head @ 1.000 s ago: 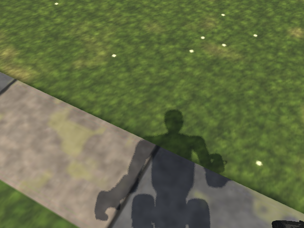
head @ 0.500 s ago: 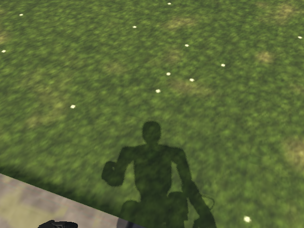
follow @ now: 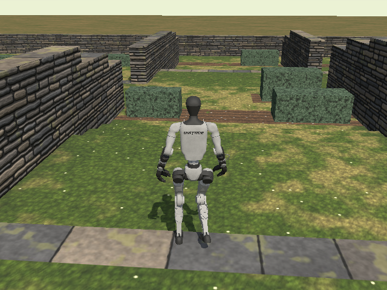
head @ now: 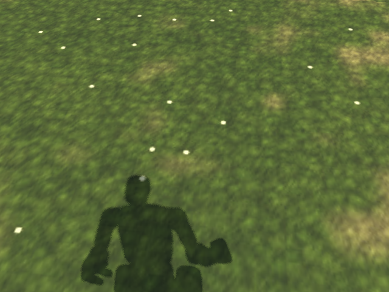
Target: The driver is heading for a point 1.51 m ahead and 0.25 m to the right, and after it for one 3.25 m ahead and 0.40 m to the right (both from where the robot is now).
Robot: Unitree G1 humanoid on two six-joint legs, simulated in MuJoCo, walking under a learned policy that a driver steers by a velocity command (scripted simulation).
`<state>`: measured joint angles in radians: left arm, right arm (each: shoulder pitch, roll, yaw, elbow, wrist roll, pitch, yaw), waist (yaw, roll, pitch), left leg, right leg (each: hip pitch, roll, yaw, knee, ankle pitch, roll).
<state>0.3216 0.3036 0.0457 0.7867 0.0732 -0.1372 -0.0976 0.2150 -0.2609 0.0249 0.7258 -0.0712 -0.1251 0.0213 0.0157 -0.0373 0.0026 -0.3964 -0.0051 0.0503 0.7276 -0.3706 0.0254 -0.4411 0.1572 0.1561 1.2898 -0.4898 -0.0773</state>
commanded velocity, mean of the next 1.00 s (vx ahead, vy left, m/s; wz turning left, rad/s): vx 0.50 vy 0.00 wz -0.35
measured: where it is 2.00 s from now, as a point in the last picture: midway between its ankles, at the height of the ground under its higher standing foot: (271, 188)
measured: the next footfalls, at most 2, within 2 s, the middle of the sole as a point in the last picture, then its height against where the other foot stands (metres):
right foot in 0.40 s outside the picture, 0.15 m lower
left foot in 0.88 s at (218, 260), level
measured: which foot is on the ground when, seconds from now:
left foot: down 0.00-0.40, up 0.42-0.86, down 0.88-1.00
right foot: up 0.00-0.38, down 0.40-0.90, up 0.92-1.00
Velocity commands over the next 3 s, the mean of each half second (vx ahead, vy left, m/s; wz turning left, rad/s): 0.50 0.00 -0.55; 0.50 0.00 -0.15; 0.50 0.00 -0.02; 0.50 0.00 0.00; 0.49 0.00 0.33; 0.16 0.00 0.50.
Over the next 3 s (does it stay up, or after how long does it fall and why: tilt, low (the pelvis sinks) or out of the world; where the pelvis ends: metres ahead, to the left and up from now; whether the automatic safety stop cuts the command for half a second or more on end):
stays up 1.45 -0.40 -0.13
